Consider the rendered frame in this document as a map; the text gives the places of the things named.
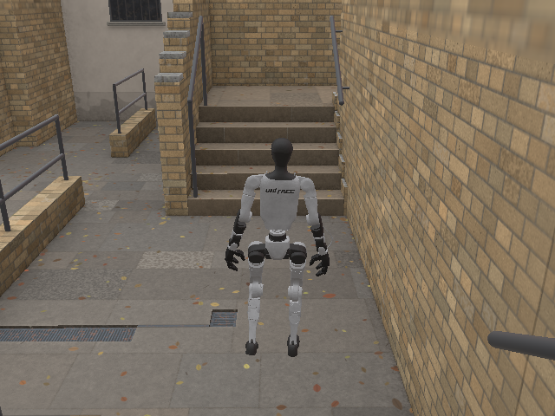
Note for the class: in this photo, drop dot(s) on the robot left upper arm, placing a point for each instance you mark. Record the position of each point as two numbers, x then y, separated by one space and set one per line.
253 182

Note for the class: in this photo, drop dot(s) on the robot right hand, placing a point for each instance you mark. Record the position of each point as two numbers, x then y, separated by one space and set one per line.
324 264

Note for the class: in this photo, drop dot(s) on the robot left forearm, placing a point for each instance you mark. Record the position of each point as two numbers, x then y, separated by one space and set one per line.
237 233

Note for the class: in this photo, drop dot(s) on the robot right upper arm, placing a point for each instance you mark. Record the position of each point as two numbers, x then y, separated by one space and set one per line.
310 199

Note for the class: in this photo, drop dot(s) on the robot right forearm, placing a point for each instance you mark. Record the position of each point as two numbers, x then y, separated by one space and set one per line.
319 237

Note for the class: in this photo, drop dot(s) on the humanoid robot torso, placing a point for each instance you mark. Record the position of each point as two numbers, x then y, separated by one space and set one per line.
278 210

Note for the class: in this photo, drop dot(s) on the robot right thigh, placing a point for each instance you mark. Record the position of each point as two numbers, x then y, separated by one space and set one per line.
297 255

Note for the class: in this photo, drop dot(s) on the robot left hand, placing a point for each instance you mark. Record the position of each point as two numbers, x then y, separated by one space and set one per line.
229 258

